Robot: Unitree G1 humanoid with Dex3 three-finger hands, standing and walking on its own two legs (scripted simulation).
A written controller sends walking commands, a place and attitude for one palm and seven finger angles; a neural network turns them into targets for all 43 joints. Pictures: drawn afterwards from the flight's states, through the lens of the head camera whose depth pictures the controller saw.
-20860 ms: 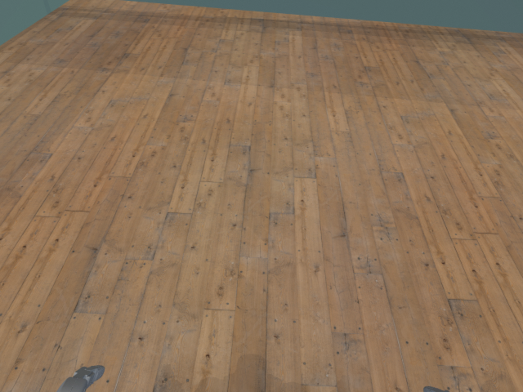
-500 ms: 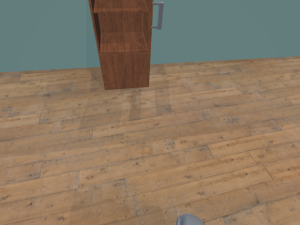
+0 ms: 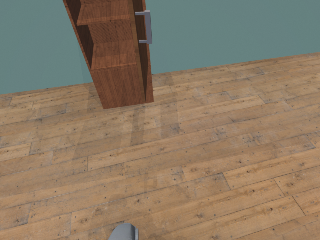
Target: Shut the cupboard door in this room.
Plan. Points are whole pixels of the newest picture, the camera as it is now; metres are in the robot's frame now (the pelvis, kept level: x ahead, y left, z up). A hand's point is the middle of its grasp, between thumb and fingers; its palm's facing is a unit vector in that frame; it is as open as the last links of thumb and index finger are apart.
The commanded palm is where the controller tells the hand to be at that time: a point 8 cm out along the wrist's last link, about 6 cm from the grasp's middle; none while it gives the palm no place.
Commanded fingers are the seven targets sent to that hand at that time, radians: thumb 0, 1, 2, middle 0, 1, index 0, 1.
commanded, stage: stand and wait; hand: left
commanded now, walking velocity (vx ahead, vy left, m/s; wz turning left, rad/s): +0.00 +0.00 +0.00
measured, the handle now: (144, 28) +0.94 +0.12 +0.08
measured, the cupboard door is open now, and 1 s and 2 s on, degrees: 80 80 80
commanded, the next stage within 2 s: look at it before walking up in 0.98 s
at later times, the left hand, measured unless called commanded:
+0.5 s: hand out of the picture +0.08 +0.20 -0.18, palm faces +0.03 -0.99 -0.16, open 7.3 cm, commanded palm none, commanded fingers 0.00 0.90 0.90 -0.20 -0.30 -0.20 -0.30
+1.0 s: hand out of the picture +0.07 +0.18 -0.18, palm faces +0.02 -0.99 -0.17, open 7.3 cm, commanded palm none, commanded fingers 0.00 0.90 0.90 -0.20 -0.30 -0.20 -0.30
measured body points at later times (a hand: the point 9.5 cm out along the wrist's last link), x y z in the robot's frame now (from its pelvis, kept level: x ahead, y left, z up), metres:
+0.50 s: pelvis +0.09 +0.04 -0.01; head +0.10 +0.04 +0.44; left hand +0.08 +0.25 -0.17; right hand +0.17 -0.17 -0.16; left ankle +0.12 +0.14 -0.74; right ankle +0.03 -0.08 -0.74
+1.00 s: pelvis +0.10 +0.02 +0.00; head +0.11 +0.02 +0.45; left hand +0.07 +0.23 -0.16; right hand +0.05 -0.18 -0.17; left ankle +0.13 +0.14 -0.74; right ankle +0.03 -0.08 -0.74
